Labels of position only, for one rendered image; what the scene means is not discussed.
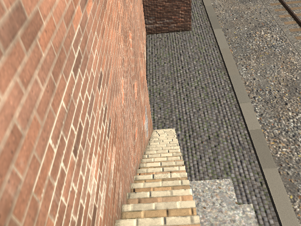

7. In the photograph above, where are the stairs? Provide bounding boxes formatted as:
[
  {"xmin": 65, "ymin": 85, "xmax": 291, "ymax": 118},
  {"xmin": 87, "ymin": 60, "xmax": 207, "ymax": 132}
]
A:
[{"xmin": 115, "ymin": 128, "xmax": 200, "ymax": 226}]

